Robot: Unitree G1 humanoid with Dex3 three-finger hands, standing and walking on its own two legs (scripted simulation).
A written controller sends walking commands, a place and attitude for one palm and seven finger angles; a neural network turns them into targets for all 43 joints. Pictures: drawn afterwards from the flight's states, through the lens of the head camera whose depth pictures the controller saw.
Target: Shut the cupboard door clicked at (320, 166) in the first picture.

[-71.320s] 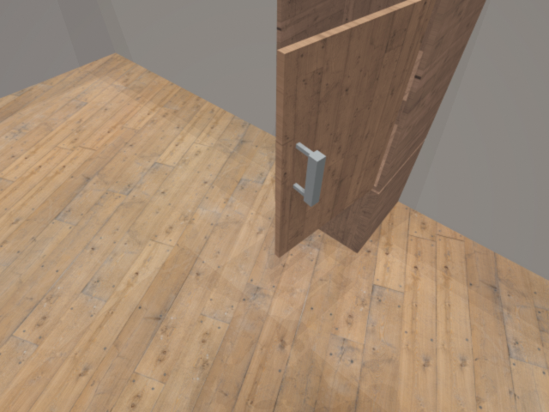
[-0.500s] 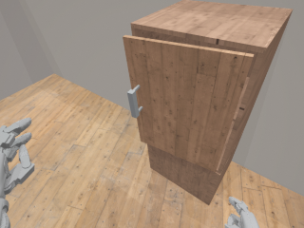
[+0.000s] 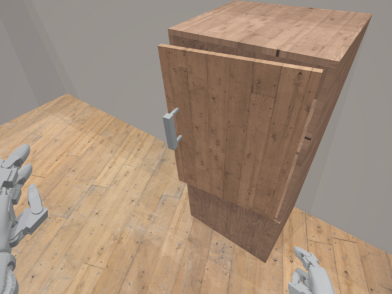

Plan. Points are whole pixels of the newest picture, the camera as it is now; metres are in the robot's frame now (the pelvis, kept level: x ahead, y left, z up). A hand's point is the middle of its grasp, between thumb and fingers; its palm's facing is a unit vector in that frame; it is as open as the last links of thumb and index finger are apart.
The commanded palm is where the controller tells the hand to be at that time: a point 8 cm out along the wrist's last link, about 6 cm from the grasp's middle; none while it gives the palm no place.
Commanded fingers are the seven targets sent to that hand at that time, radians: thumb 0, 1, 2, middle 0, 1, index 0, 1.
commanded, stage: step back with the hand held close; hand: left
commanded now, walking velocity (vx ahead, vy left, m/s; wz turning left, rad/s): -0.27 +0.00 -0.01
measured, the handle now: (174, 128) +0.63 +0.15 -0.02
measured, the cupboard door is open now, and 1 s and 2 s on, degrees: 8 8 8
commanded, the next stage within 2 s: stop stepping back and stand still in 1.48 s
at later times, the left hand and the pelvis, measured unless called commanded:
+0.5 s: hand (11, 232) +0.15 +0.30 +0.16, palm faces +0.39 -0.78 -0.49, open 7.4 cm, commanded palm +0.09 +0.33 +0.17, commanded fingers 0.00 0.90 0.90 -0.20 -0.30 -0.20 -0.30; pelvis -0.05 +0.04 -0.01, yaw +0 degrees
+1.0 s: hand out of the picture +0.11 +0.29 +0.17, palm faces +0.44 -0.76 -0.48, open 7.4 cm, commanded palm +0.04 +0.33 +0.17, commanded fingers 0.00 0.90 0.90 -0.20 -0.30 -0.20 -0.30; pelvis -0.09 +0.03 -0.02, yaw +1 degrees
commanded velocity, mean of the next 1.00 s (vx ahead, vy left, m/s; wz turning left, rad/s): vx -0.31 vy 0.00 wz -0.02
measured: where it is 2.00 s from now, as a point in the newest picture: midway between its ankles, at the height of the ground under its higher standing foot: outside the picture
